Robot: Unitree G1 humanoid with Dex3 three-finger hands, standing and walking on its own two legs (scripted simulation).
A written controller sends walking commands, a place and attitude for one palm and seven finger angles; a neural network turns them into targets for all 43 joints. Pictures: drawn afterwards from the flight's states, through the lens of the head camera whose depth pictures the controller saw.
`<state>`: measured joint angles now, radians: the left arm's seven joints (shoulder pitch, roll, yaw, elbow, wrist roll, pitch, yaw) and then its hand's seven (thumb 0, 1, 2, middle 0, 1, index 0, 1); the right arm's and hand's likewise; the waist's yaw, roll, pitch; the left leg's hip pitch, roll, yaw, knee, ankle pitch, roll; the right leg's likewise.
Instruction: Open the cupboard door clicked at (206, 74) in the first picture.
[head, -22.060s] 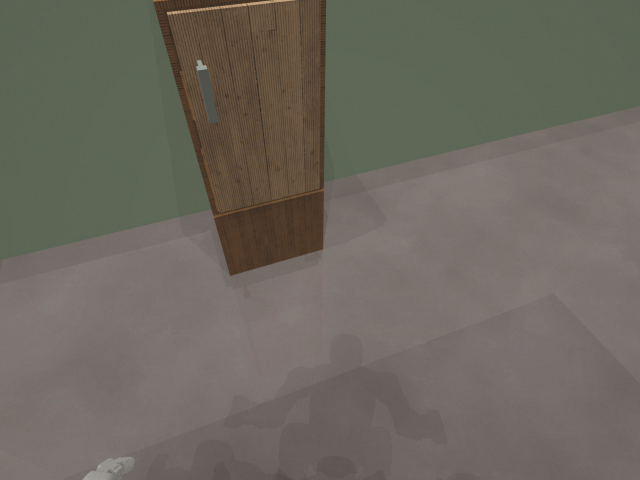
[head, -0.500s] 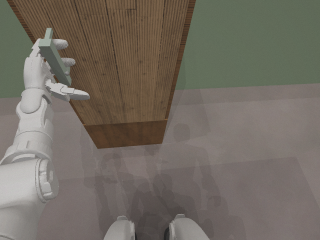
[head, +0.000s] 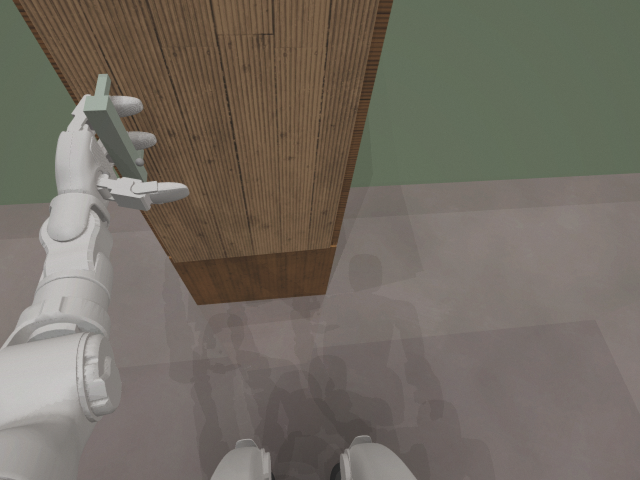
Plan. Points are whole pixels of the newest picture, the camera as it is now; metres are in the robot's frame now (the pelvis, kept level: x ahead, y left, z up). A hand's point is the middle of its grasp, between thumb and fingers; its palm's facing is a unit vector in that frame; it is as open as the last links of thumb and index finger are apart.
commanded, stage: close the thumb around the handle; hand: left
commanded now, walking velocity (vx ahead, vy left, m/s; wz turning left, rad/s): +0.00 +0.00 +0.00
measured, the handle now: (121, 133) +0.53 +0.23 +0.07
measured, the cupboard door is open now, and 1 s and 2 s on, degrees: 2 16 48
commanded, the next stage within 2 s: pull the door open along its arc in 0.48 s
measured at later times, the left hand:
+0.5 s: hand (139, 163) +0.48 +0.20 +0.08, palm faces +0.07 -1.00 -0.01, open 5.6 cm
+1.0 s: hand (149, 212) +0.41 +0.18 +0.08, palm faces +0.01 -1.00 +0.01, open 5.9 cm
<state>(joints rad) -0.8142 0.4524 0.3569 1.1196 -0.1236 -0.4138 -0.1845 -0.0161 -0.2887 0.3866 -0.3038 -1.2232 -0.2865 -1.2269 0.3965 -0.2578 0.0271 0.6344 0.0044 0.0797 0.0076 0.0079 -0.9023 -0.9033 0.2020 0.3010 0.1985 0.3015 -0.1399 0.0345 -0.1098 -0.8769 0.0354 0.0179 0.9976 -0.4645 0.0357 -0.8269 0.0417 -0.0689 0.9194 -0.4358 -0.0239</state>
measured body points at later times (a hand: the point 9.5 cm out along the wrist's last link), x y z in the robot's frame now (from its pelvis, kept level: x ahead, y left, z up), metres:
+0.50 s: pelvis +0.00 +0.00 +0.00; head +0.11 +0.02 +0.43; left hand +0.47 +0.25 +0.08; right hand +0.02 -0.27 -0.12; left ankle +0.00 +0.09 -0.68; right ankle +0.00 -0.11 -0.68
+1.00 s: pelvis +0.01 +0.00 +0.01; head +0.08 +0.01 +0.46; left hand +0.41 +0.23 +0.08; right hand +0.06 -0.25 -0.10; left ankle +0.00 +0.09 -0.68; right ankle +0.00 -0.11 -0.68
